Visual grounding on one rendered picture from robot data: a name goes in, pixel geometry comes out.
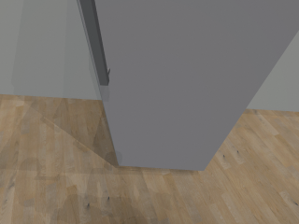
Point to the handle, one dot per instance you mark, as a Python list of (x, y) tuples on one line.
[(90, 16)]

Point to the fridge door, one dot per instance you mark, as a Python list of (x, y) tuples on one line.
[(182, 72)]

